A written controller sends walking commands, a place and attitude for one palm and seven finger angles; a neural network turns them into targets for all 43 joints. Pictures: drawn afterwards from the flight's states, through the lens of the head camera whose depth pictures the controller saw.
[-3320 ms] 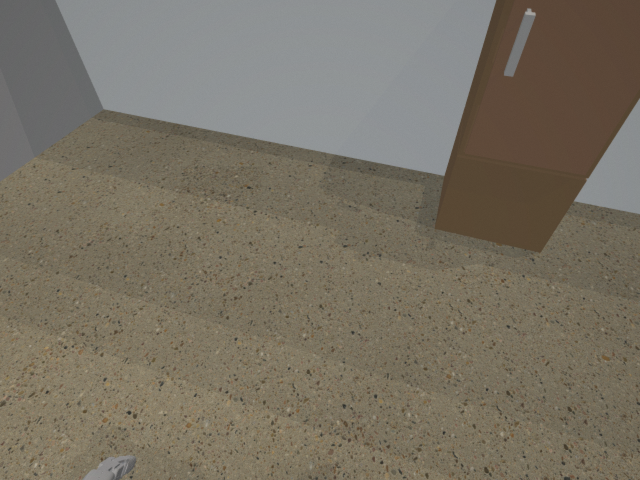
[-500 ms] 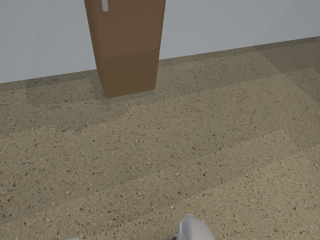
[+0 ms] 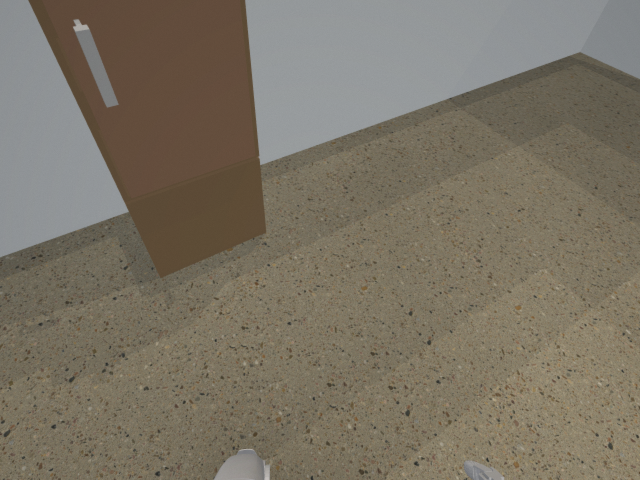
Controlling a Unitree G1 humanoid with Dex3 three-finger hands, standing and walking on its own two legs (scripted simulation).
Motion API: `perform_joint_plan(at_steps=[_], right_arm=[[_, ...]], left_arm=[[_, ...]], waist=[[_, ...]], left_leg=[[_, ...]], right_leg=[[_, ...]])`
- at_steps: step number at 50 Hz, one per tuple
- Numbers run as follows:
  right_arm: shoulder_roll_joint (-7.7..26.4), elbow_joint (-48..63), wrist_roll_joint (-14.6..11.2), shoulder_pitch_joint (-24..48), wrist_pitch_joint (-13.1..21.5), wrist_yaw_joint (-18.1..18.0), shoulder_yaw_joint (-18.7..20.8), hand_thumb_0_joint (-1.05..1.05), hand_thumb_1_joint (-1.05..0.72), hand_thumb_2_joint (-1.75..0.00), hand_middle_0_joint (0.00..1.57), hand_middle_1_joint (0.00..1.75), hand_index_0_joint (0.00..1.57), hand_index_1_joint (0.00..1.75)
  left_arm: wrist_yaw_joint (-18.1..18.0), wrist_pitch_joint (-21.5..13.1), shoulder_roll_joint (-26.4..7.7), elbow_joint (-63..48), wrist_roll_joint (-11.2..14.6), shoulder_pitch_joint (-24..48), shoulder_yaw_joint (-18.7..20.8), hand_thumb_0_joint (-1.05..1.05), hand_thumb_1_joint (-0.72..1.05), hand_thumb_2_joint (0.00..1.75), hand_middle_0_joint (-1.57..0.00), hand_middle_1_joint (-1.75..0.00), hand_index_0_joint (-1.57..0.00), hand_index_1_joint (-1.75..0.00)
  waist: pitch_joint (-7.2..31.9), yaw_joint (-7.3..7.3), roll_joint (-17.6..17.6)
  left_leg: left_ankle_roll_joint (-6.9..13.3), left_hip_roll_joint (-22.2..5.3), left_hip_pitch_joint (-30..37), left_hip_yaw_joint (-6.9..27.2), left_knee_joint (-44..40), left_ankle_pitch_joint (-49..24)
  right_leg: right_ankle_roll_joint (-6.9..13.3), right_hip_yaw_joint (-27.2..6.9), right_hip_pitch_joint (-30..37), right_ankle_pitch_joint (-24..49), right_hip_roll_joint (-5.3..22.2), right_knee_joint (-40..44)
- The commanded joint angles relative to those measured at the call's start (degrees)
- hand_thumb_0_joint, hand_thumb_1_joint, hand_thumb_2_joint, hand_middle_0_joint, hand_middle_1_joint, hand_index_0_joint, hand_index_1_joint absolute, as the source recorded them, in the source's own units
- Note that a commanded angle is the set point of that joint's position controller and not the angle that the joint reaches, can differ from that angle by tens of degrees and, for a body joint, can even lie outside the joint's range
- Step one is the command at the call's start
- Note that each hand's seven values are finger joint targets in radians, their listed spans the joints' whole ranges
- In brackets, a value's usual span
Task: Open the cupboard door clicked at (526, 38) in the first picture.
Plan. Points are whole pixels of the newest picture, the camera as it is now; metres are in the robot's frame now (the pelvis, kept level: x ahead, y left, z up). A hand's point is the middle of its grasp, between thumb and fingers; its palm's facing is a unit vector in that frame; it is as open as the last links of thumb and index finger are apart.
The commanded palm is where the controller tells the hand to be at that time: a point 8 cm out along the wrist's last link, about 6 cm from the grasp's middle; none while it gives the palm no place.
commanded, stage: walk to a spot facing it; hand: left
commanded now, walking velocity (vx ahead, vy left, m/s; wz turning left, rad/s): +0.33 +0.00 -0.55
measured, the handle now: (94, 64) +0.85 +0.56 +0.06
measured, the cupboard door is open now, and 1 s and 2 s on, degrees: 0 0 0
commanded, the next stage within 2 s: turn to face it in 1.90 s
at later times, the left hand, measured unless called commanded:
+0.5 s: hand (235, 351) +0.33 +0.17 -0.16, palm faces -0.32 -0.93 -0.17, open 7.4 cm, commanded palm none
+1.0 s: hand (266, 299) +0.44 +0.14 -0.16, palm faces -0.47 -0.85 -0.23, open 7.4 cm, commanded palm none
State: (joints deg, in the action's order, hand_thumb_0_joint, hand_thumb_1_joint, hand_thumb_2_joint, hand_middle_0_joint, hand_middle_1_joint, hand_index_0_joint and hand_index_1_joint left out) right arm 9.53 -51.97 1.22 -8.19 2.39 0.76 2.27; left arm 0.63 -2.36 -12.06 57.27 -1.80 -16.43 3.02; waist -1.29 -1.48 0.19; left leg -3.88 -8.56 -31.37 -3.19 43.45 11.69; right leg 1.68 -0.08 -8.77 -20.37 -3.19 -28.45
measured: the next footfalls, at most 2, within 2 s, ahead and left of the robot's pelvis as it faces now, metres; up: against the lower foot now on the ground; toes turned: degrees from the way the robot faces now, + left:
left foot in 0.06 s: +0.16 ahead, +0.14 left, +0.00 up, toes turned +6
right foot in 0.58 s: +0.30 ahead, -0.13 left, +0.00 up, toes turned -29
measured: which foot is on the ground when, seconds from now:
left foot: up 0.00-0.04, down 0.06-0.58, up 0.60-1.00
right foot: down 0.00-0.06, up 0.08-0.56, down 0.58-1.00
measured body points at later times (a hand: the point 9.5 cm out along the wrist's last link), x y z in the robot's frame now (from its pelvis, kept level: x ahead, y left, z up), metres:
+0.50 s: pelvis +0.18 +0.02 +0.00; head +0.23 +0.02 +0.45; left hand +0.35 +0.22 -0.15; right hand +0.06 -0.19 -0.14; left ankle +0.12 +0.14 -0.73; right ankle +0.24 -0.12 -0.69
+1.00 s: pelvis +0.26 +0.01 +0.00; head +0.29 +0.00 +0.45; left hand +0.47 +0.18 -0.14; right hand +0.24 -0.27 -0.13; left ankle +0.34 +0.12 -0.71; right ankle +0.26 -0.11 -0.73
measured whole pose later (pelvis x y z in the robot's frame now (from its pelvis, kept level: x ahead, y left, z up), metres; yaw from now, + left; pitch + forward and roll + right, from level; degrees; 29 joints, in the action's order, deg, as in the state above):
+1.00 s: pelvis +0.26 +0.01 +0.00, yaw -34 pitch +1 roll +0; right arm 11.4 -50.0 0.5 -5.6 -1.9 -1.2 2.7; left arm -0.1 2.1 -12.2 51.6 -1.6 -10.2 3.8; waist -2.5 -2.4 -0.8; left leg -4.4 -3.0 -22.4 -1.9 43.3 23.0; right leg 2.1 -3.0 -22.3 -10.0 -3.8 -31.6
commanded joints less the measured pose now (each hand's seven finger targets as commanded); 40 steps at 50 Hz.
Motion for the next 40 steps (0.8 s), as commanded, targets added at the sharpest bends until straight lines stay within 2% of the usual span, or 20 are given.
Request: perform_joint_plan(at_steps=[1, 2, 3, 4, 5, 7, 9, 10, 14, 16, 21, 24, 26, 27, 28, 29, 30, 32, 35, 40], right_arm=[[6.9, 1.6, 0.2, -6.1, 2.1, -0.6, 2.1, 0.0, -0.9, -0.9, 0.2, 0.3, 0.2, 0.3], [11.0, -0.5, 0.6, -13.6, 2.6, -1.4, 3.1, 0.0, -0.9, -0.9, 0.2, 0.3, 0.2, 0.3], [18.1, -2.0, 1.5, -20.4, 2.7, -1.7, 4.8, 0.0, -0.9, -0.9, 0.2, 0.3, 0.2, 0.3], [18.3, -2.0, 0.9, -21.9, 1.8, -1.6, 4.0, 0.0, -0.9, -0.9, 0.2, 0.3, 0.2, 0.3], [13.8, -2.0, 1.0, -17.9, 1.8, -1.9, 3.4, 0.0, -0.9, -0.9, 0.2, 0.3, 0.2, 0.3], [9.0, -0.5, 0.6, -11.5, 2.3, -1.8, 1.7, 0.0, -0.9, -0.9, 0.2, 0.3, 0.2, 0.3], [6.5, -1.0, 0.3, -8.7, 2.9, -2.0, 1.3, 0.0, -0.9, -0.9, 0.2, 0.3, 0.2, 0.3], [6.6, -1.2, 0.3, -8.9, 3.0, -2.1, 1.4, 0.0, -0.9, -0.9, 0.2, 0.3, 0.2, 0.3], [4.9, -2.7, 0.0, -11.8, 2.9, -2.5, 1.6, 0.0, -0.9, -0.9, 0.2, 0.3, 0.2, 0.3], [6.3, -3.2, 0.0, -12.1, 2.6, -2.5, 1.6, 0.0, -0.9, -0.9, 0.2, 0.3, 0.2, 0.3], [8.2, -4.5, 0.5, -13.7, 1.2, -2.4, 2.4, 0.0, -0.9, -0.9, 0.2, 0.3, 0.2, 0.3], [10.0, -4.6, 0.4, -13.7, 0.5, -2.2, 3.3, 0.0, -0.9, -0.9, 0.2, 0.3, 0.2, 0.3], [11.8, -3.2, -0.1, -11.3, 0.1, -2.0, 3.8, 0.0, -0.9, -0.9, 0.2, 0.3, 0.2, 0.3], [11.8, -2.3, -0.5, -10.6, 0.0, -1.7, 3.7, 0.0, -0.9, -0.9, 0.2, 0.3, 0.2, 0.3], [8.0, -0.7, -1.1, -13.5, -0.3, -1.1, 2.8, 0.0, -0.9, -0.9, 0.2, 0.3, 0.2, 0.3], [6.0, 0.9, -1.2, -12.1, -0.7, -1.8, 2.2, 0.0, -0.9, -0.9, 0.2, 0.3, 0.2, 0.3], [6.8, 1.4, -1.4, -10.2, -1.5, -2.6, 2.3, 0.0, -0.9, -0.9, 0.2, 0.3, 0.2, 0.3], [6.4, 1.4, -0.7, -8.1, -2.4, -2.3, 2.1, 0.0, -0.9, -0.9, 0.2, 0.3, 0.2, 0.3], [6.1, -0.5, 0.2, -10.0, -4.2, -2.3, 2.0, 0.0, -0.9, -0.9, 0.2, 0.3, 0.2, 0.3], [5.9, 0.9, 0.2, -7.8, -4.6, -1.9, 2.0, 0.0, -0.9, -0.9, 0.2, 0.3, 0.2, 0.3]], left_arm=[[-0.5, -0.8, -9.5, -4.2, 0.7, -0.3, 3.1, 0.0, 0.9, 0.9, -0.2, -0.3, -0.2, -0.3], [-0.4, -0.7, -7.4, -4.7, 1.1, -0.5, 3.0, 0.0, 0.9, 0.9, -0.2, -0.3, -0.2, -0.3], [0.3, -0.8, -3.1, -5.4, 1.7, -3.2, 2.2, 0.0, 0.9, 0.9, -0.2, -0.3, -0.2, -0.3], [0.1, -1.0, -4.0, -6.3, 1.1, -1.5, 1.8, 0.0, 0.9, 0.9, -0.2, -0.3, -0.2, -0.3], [-0.1, -0.6, -5.2, -5.5, 0.6, 0.4, 2.6, 0.0, 0.9, 0.9, -0.2, -0.3, -0.2, -0.3], [1.2, 0.0, -4.4, -5.6, 0.2, 3.3, 3.0, 0.0, 0.9, 0.9, -0.2, -0.3, -0.2, -0.3], [1.7, 1.3, -2.1, -4.5, -0.1, 0.3, 2.7, 0.0, 0.9, 0.9, -0.2, -0.3, -0.2, -0.3], [1.7, 2.0, -1.4, -4.3, 0.0, -1.1, 2.7, 0.0, 0.9, 0.9, -0.2, -0.3, -0.2, -0.3], [1.8, 3.4, -0.3, -4.8, -0.4, 0.4, 2.9, 0.0, 0.9, 0.9, -0.2, -0.3, -0.2, -0.3], [2.0, 3.9, -0.1, -5.6, -0.2, 2.5, 2.7, 0.0, 0.9, 0.9, -0.2, -0.3, -0.2, -0.3], [2.0, 3.7, 0.3, -7.7, 0.2, 10.0, 2.0, 0.0, 0.9, 0.9, -0.2, -0.3, -0.2, -0.3], [1.6, 3.0, -1.0, -7.7, 0.2, 9.2, 2.1, 0.0, 0.9, 0.9, -0.2, -0.3, -0.2, -0.3], [1.4, 2.2, -3.0, -5.7, 0.0, 1.7, 2.7, 0.0, 0.9, 0.9, -0.2, -0.3, -0.2, -0.3], [1.0, 1.3, -6.2, -3.9, -0.1, -5.2, 3.5, 0.0, 0.9, 0.9, -0.2, -0.3, -0.2, -0.3], [0.3, 0.3, -12.9, -3.2, -0.1, -8.7, 4.7, 0.0, 0.9, 0.9, -0.2, -0.3, -0.2, -0.3], [-0.6, 0.6, -16.9, -2.5, 1.5, -10.9, 5.4, 0.0, 0.9, 0.9, -0.2, -0.3, -0.2, -0.3], [-1.4, 1.3, -16.0, -3.3, 2.0, -8.9, 5.2, 0.0, 0.9, 0.9, -0.2, -0.3, -0.2, -0.3], [-1.8, 2.0, -12.5, -6.4, 1.9, 1.3, 4.1, 0.0, 0.9, 0.9, -0.2, -0.3, -0.2, -0.3], [-2.2, 2.1, -9.2, -8.4, 1.2, 9.0, 3.1, 0.0, 0.9, 0.9, -0.2, -0.3, -0.2, -0.3], [-1.5, 2.3, -9.6, -8.2, 0.6, 7.7, 3.2, 0.0, 0.9, 0.9, -0.2, -0.3, -0.2, -0.3]], waist=[[2.0, 3.03, -4.6], [7.6, 6.2, 2.1], [13.7, 7.75, 19.5], [12.4, 8.17, 18.2], [8.1, 7.07, 14.9], [-1.0, 4.42, 6.2], [-1.9, 1.35, 5.9], [-0.6, 0.76, 6.7], [-1.0, 0.98, 7.4], [-2.2, 1.15, 7.8], [-4.1, 3.5, 10.0], [-1.1, 2.88, 10.1], [3.4, -1.35, 8.9], [7.8, -5.18, 4.2], [14.3, -5.32, -11.1], [18.7, -5.32, -16.5], [16.8, -4.43, -9.9], [9.3, -0.99, -8.1], [4.2, 3.24, -4.3], [3.9, 2.84, -7.0]], left_leg=[[0.7, 4.0, 19.9, -3.6, -14.3, -0.9], [2.2, -1.0, 34.5, 2.0, -18.2, -0.9], [7.9, -19.5, 46.6, 22.5, -21.6, -2.7], [10.8, -24.0, 43.9, 28.0, -25.3, 0.5], [8.8, -22.0, 37.7, 24.4, -28.7, 3.2], [7.6, -17.4, 25.8, 13.6, -30.0, 1.1], [5.8, -14.1, 21.9, 3.5, -29.9, -3.8], [5.7, -13.0, 22.2, 0.1, -29.9, -5.4], [5.8, -11.6, 25.6, -7.7, -29.2, -17.5], [7.1, -12.0, 27.4, -10.1, -28.5, -23.4], [8.4, -12.6, 30.7, -14.8, -24.4, -30.0], [8.0, -13.9, 32.9, -15.6, -17.4, -37.9], [6.1, -12.9, 31.2, -17.4, -5.4, -41.5], [3.7, -11.3, 25.2, -17.3, 6.9, -34.6], [0.2, -3.8, 6.1, -15.5, 22.6, 6.6], [-1.4, 2.8, -3.0, -8.2, 38.4, 27.7], [-0.5, 0.4, -2.0, -0.2, 38.8, 24.7], [-1.0, -2.1, -2.4, 1.7, 35.6, 16.7], [-1.3, -1.6, 3.9, 1.3, 28.1, 11.2], [-1.4, 1.1, 4.0, 1.1, 18.7, 8.4]], right_leg=[[6.2, -11.1, -7.2, 18.3, 11.0, 0.7], [3.7, -8.4, -13.3, 18.0, 7.3, -11.9], [-0.1, 1.0, -26.4, -8.0, -0.1, -31.4], [-0.1, -1.9, -30.0, -13.9, 1.8, -41.8], [-0.7, -3.7, -31.7, -8.2, 4.4, -46.9], [-1.2, -1.6, -30.5, -0.4, 7.9, -48.0], [-2.0, 0.0, -27.5, 4.1, 8.9, -46.8], [-2.3, 0.2, -27.1, 5.6, 8.7, -46.8], [-3.5, 2.5, -30.9, 10.3, 9.4, -43.2], [-4.1, 3.7, -32.3, 10.5, 9.6, -38.4], [-3.5, 7.5, -28.3, 8.2, 8.5, -19.8], [-1.7, 9.6, -21.2, 6.1, 5.4, -12.6], [-0.2, 11.0, -9.7, 9.5, 2.9, -7.0], [0.7, 9.0, 2.7, 18.1, 4.1, -0.9], [6.5, -10.9, 20.7, 42.7, 18.5, -1.9], [13.1, -26.2, 23.3, 67.0, 28.7, -0.2], [14.7, -20.9, 18.7, 61.4, 28.3, 1.8], [11.0, -18.2, 6.6, 39.3, 23.2, 5.9], [7.9, -10.9, -8.7, 27.5, 17.7, 9.8], [7.4, -12.4, -10.3, 16.1, 14.5, 10.9]])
